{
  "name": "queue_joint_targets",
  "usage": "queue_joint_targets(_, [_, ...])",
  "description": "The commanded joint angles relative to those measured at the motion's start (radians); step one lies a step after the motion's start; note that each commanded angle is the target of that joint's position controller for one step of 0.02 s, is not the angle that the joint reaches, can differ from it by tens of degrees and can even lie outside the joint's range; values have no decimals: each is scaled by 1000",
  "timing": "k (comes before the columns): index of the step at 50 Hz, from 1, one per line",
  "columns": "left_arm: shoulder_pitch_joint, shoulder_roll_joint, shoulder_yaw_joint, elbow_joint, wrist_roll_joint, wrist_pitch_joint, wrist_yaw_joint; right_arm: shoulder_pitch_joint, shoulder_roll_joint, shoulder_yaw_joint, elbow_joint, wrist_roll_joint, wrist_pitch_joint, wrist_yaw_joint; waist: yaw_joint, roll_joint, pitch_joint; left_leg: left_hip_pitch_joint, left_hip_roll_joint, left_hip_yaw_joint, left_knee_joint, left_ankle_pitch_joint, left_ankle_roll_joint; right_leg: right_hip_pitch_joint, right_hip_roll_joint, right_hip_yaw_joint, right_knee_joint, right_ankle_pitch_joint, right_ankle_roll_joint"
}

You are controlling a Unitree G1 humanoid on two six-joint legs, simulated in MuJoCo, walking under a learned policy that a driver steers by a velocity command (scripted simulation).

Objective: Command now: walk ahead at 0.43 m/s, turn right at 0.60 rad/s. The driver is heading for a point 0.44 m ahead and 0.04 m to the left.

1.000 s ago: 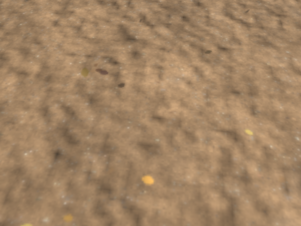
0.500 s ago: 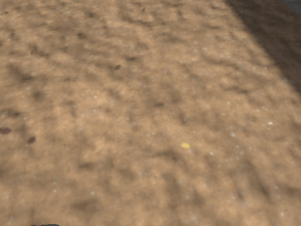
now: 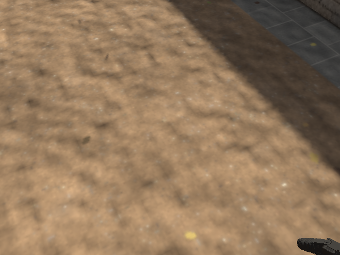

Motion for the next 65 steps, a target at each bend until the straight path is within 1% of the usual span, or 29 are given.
queue_joint_targets(1, [-37,161,25,-110,-2,-13,3,191,-127,-41,-24,2,19,-14,-128,138,-116,577,410,-529,-237,-134,188,-559,-97,-31,406,40,31])
queue_joint_targets(3, [-76,143,37,-126,16,5,6,105,-87,-24,-23,-11,29,-17,-68,105,-28,360,329,-285,-241,272,162,-460,-148,-54,315,94,45])
queue_joint_targets(6, [-59,72,24,-150,9,33,3,88,-122,-36,-2,-9,24,-19,-38,148,-28,275,298,-113,-279,523,182,-397,-162,-111,208,139,67])
queue_joint_targets(12, [-163,49,11,-194,15,39,-29,62,-173,-50,11,10,66,-46,-66,125,-76,325,287,79,-290,511,167,-306,-157,-180,-121,439,62])
queue_joint_targets(17, [-240,84,28,-247,16,49,-61,93,-216,-62,25,39,94,-41,-82,132,-49,406,323,103,-187,462,133,-260,-124,-225,-292,356,12])
queue_joint_targets(19, [-171,108,46,-238,19,49,-62,77,-216,-64,19,54,101,-43,-33,120,-76,406,299,137,-31,531,92,-140,-76,-259,-426,392,-30])
queue_joint_targets(20, [-79,157,68,-215,24,47,-48,119,-188,-57,29,48,101,-40,4,53,-127,341,239,172,143,473,39,28,-57,-233,-512,571,-71])
queue_joint_targets(21, [-20,267,89,-225,39,45,-20,141,-129,-32,1,-2,95,-33,3,-175,-219,76,158,195,451,15,-32,295,-302,83,-481,1071,-171])
queue_joint_targets(22, [-88,286,71,-265,54,38,-19,194,-97,-7,-19,-20,91,-20,-53,-270,-352,-150,31,62,704,-609,-74,423,-524,388,-483,1177,-395])
queue_joint_targets(23, [-96,170,38,-263,48,32,-27,138,-171,-28,12,10,100,-13,8,-83,-366,-152,88,-48,747,-548,-75,345,-476,268,-508,1065,-354])
queue_joint_targets(24, [-142,118,16,-245,44,22,-32,111,-159,-25,8,34,110,-13,-16,-64,-281,-159,121,-51,696,-496,-63,271,-414,146,-510,952,-286])
queue_joint_targets(26, [-233,72,-5,-217,39,21,-31,118,-132,-18,39,16,134,-32,-64,-45,-180,-69,153,-43,540,-382,-83,80,-320,20,-565,727,-197])
queue_joint_targets(28, [-293,71,-7,-194,66,16,-24,188,-113,-14,74,16,154,-36,-109,-100,-147,96,130,-10,449,-296,-110,-81,-271,-83,-609,684,-188])
queue_joint_targets(30, [-297,68,-6,-168,73,9,-17,176,-102,-5,75,15,157,-42,-90,-111,-132,140,125,-6,326,-255,-114,-84,-271,-113,-617,605,-188])
queue_joint_targets(34, [-278,130,14,-132,57,27,7,118,-149,-16,35,21,160,-45,-50,-111,-102,98,109,18,277,-258,-87,-25,-350,-50,-617,467,-210])
queue_joint_targets(39, [-311,115,19,-107,22,49,25,191,-114,-17,45,11,162,-25,-98,-82,-80,180,71,70,45,-131,-11,-12,-337,-111,-504,484,-137])
queue_joint_targets(40, [-280,97,20,-92,12,51,29,202,-148,-25,40,0,160,-23,-95,-10,-57,210,102,-15,-81,18,33,-47,-281,-166,-407,401,-66])
queue_joint_targets(41, [-255,39,9,-109,39,48,27,198,-244,-45,25,-4,156,-36,-38,252,-60,285,295,-298,-164,266,129,-194,-145,-297,-166,235,37])
queue_joint_targets(42, [-363,42,6,-142,40,45,30,196,-246,-41,12,-24,147,-33,-107,350,-19,270,426,-479,-249,355,290,-341,-30,-246,-36,-85,71])
queue_joint_targets(43, [-376,72,18,-135,34,46,29,204,-222,-34,8,-42,128,-31,-118,259,-35,276,417,-455,-249,353,312,-361,-59,-165,123,-127,72])
queue_joint_targets(45, [-324,70,28,-90,28,56,27,134,-188,-29,3,-12,110,-37,-74,157,-53,326,317,-303,-196,360,221,-381,-89,-135,165,-19,79])
queue_joint_targets(46, [-313,77,30,-77,33,58,29,110,-164,-21,0,3,109,-43,-64,146,-62,343,301,-268,-184,392,197,-371,-105,-125,138,31,89])
queue_joint_targets(50, [-315,19,6,-52,21,49,21,124,-141,-14,19,5,123,-52,-75,154,-113,393,239,-175,-143,481,176,-234,-103,-161,-104,120,114])
queue_joint_targets(54, [-292,51,7,-23,11,51,15,118,-153,-16,38,4,136,-46,-86,181,-95,353,253,-211,-149,407,194,-95,-97,-185,-320,165,107])
queue_joint_targets(56, [-245,49,5,10,20,45,8,100,-134,-7,52,18,138,-44,-50,157,-69,296,218,-199,-140,278,147,32,-92,-198,-561,389,79])
queue_joint_targets(58, [-231,137,17,17,45,41,10,146,-95,7,64,-12,120,-34,-95,13,-100,195,130,-138,-94,45,53,196,-222,-66,-540,731,23])
queue_joint_targets(59, [-266,135,16,35,39,40,4,184,-71,11,74,-14,115,-27,-145,-106,-105,233,70,-77,-129,-84,13,123,-233,-68,-505,638,-31])
queue_joint_targets(60, [-294,80,6,27,35,34,-7,124,-103,8,85,-18,115,-26,-103,-71,-77,273,64,-65,-125,-71,-11,64,-200,-81,-520,507,-28])
queue_joint_targets(65, [-249,77,-4,92,38,6,-4,73,-105,2,104,-3,139,-41,-77,-29,-33,282,71,-70,-113,27,4,37,-157,-120,-521,481,16])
